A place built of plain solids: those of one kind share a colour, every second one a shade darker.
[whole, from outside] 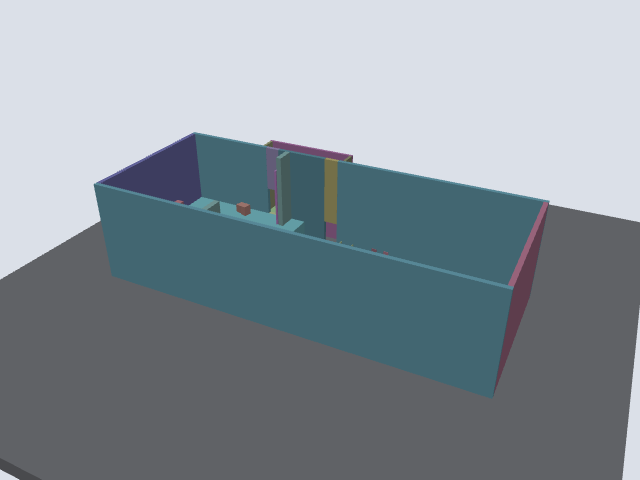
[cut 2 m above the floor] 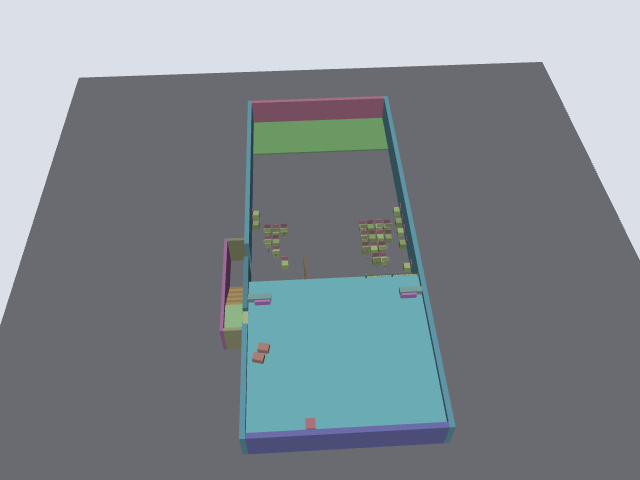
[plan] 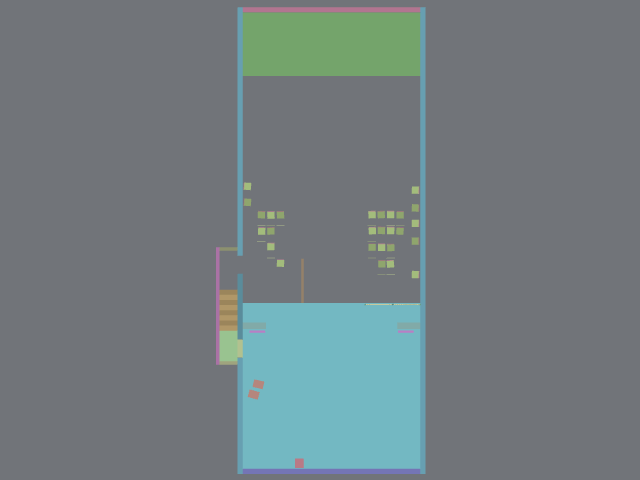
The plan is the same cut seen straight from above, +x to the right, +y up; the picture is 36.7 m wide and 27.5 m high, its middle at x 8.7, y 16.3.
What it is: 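A parish, school or music hall with a timber stage behind a plastered proscenium wall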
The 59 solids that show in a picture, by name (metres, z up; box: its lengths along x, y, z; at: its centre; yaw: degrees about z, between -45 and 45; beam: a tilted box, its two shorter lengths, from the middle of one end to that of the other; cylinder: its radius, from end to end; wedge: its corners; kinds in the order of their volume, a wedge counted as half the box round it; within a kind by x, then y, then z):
{
 "boards_main_1": {"box": [10.17, 9.51, 1.72], "at": [9.36, 7.94, 0.81]},
 "wall_side_1": {"box": [0.3, 6.67, 7.14], "at": [4.12, 6.23, 3.52]},
 "wall_side_2": {"box": [0.3, 3.76, 7.14], "at": [4.12, 12.49, 3.52]},
 "wall_side_3": {"box": [0.3, 14.24, 7.14], "at": [4.12, 22.52, 3.52]},
 "wall_side_4": {"box": [0.3, 26.75, 7.14], "at": [14.59, 16.26, 3.52]},
 "wall_back_1": {"box": [10.17, 0.3, 7.14], "at": [9.36, 3.04, 3.52]},
 "wall_rear_1": {"box": [10.17, 0.3, 7.14], "at": [9.36, 29.49, 3.52]},
 "wall_pass_out_1": {"box": [0.2, 6.73, 7.14], "at": [2.84, 12.52, 3.52]},
 "floor_rear_1": {"box": [10.17, 3.65, 0.17], "at": [9.36, 27.51, 0.04]},
 "wall_pros_1": {"box": [1.33, 0.38, 5.47], "at": [4.94, 11.39, 4.35]},
 "wall_pros_2": {"box": [1.31, 0.38, 5.47], "at": [13.78, 11.39, 4.35]},
 "step_1": {"box": [1.04, 0.59, 1.53], "at": [3.45, 11.11, 0.72]},
 "step_2": {"box": [1.04, 0.59, 1.35], "at": [3.45, 11.4, 0.62]},
 "step_3": {"box": [1.04, 0.59, 1.16], "at": [3.45, 11.69, 0.53]},
 "step_4": {"box": [1.04, 0.59, 0.98], "at": [3.45, 11.99, 0.44]},
 "step_5": {"box": [1.04, 0.59, 0.79], "at": [3.45, 12.28, 0.35]},
 "step_6": {"box": [1.04, 0.59, 0.61], "at": [3.45, 12.57, 0.25]},
 "step_7": {"box": [1.04, 0.59, 0.42], "at": [3.45, 12.87, 0.16]},
 "step_8": {"box": [1.04, 0.59, 0.24], "at": [3.45, 13.16, 0.07]},
 "boards_pass_1": {"box": [1.04, 1.76, 1.72], "at": [3.45, 10.23, 0.81]},
 "wall_pass_end_1": {"box": [1.04, 0.2, 7.14], "at": [3.45, 9.25, 3.52]},
 "wall_pass_end_2": {"box": [1.04, 0.2, 7.14], "at": [3.45, 15.79, 3.52]},
 "chair_seat_1": {"box": [0.42, 0.42, 0.45], "at": [4.54, 18.46, 0.23], "yaw": -3.8},
 "chair_seat_2": {"box": [0.42, 0.42, 0.45], "at": [4.54, 19.38, 0.23], "yaw": -3.4},
 "chair_seat_3": {"box": [0.42, 0.42, 0.45], "at": [5.34, 17.75, 0.23], "yaw": -1.3},
 "chair_seat_4": {"box": [0.42, 0.42, 0.45], "at": [5.36, 16.81, 0.23], "yaw": -1.9},
 "chair_seat_5": {"box": [0.42, 0.42, 0.45], "at": [5.89, 15.93, 0.23], "yaw": -0.4},
 "chair_seat_6": {"box": [0.42, 0.42, 0.45], "at": [5.89, 16.82, 0.23], "yaw": 1.6},
 "chair_seat_7": {"box": [0.42, 0.42, 0.45], "at": [5.89, 17.73, 0.23], "yaw": 0.8},
 "chair_seat_8": {"box": [0.42, 0.42, 0.45], "at": [6.44, 14.97, 0.23], "yaw": -0.5},
 "chair_seat_9": {"box": [0.42, 0.42, 0.45], "at": [6.44, 17.74, 0.23], "yaw": 1.2},
 "chair_seat_10": {"box": [0.42, 0.42, 0.45], "at": [11.68, 15.89, 0.23], "yaw": 0.1},
 "chair_seat_11": {"box": [0.42, 0.42, 0.45], "at": [11.68, 17.75, 0.23], "yaw": 1.6},
 "chair_seat_12": {"box": [0.42, 0.42, 0.45], "at": [11.7, 16.83, 0.23], "yaw": 1.6},
 "chair_seat_13": {"box": [0.42, 0.42, 0.45], "at": [12.21, 17.75, 0.23], "yaw": 2.6},
 "chair_seat_14": {"box": [0.42, 0.42, 0.45], "at": [12.22, 16.85, 0.23], "yaw": -2.4},
 "chair_seat_15": {"box": [0.42, 0.42, 0.45], "at": [12.23, 15.88, 0.23], "yaw": -0.1},
 "chair_seat_16": {"box": [0.42, 0.42, 0.45], "at": [12.25, 14.93, 0.23], "yaw": 0.3},
 "chair_seat_17": {"box": [0.42, 0.42, 0.45], "at": [12.73, 14.93, 0.23], "yaw": 4.1},
 "chair_seat_18": {"box": [0.42, 0.42, 0.45], "at": [12.74, 17.75, 0.23], "yaw": -0.4},
 "chair_seat_19": {"box": [0.42, 0.42, 0.45], "at": [12.75, 16.84, 0.23], "yaw": -0.4},
 "chair_seat_20": {"box": [0.42, 0.42, 0.45], "at": [12.76, 15.87, 0.23], "yaw": 1.3},
 "chair_seat_21": {"box": [0.42, 0.42, 0.45], "at": [13.28, 16.81, 0.23], "yaw": -1.2},
 "chair_seat_22": {"box": [0.42, 0.42, 0.45], "at": [13.3, 17.74, 0.23], "yaw": -0.1},
 "chair_seat_23": {"box": [0.42, 0.42, 0.45], "at": [14.17, 14.32, 0.23], "yaw": -2.3},
 "chair_seat_24": {"box": [0.42, 0.42, 0.45], "at": [14.17, 16.23, 0.23], "yaw": 0.2},
 "chair_seat_25": {"box": [0.42, 0.42, 0.45], "at": [14.17, 17.25, 0.23], "yaw": -0.4},
 "chair_seat_26": {"box": [0.42, 0.42, 0.45], "at": [14.17, 18.14, 0.23], "yaw": -3.1},
 "chair_seat_27": {"box": [0.42, 0.42, 0.45], "at": [14.17, 19.16, 0.23], "yaw": -2.0},
 "wall_side_over_hall_1": {"box": [0.3, 1.03, 4.99], "at": [4.12, 14.88, 4.59]},
 "drape_1": {"box": [0.91, 0.14, 4.39], "at": [5.11, 11.05, 3.81]},
 "drape_2": {"box": [0.91, 0.14, 4.39], "at": [13.62, 11.05, 3.81]},
 "wall_side_over_wing_1": {"box": [0.3, 1.05, 3.32], "at": [4.12, 10.09, 5.43]},
 "boards_sill_1": {"box": [0.3, 1.05, 1.72], "at": [4.12, 10.09, 0.81]},
 "wall_cheek_1": {"wedge": [[7.62, 12.7, -0.05], [7.62, 12.7, 2.54], [7.62, 15.22, -0.05], [7.62, 15.22, 0.91], [7.76, 12.7, -0.05], [7.76, 12.7, 2.54], [7.76, 15.22, -0.05], [7.76, 15.22, 0.91]]},
 "crate_1": {"box": [0.6, 0.45, 0.6], "at": [4.9, 7.45, 1.97], "yaw": -15.4},
 "crate_2": {"box": [0.6, 0.45, 0.74], "at": [5.17, 8.04, 2.04], "yaw": -12.8},
 "stack_chairs_1": {"box": [0.5, 0.55, 1.08], "at": [7.52, 3.51, 2.21]},
 "guard_rail_low_1": {"box": [3.15, 0.05, 0.04], "at": [12.87, 12.61, 1.76]}
}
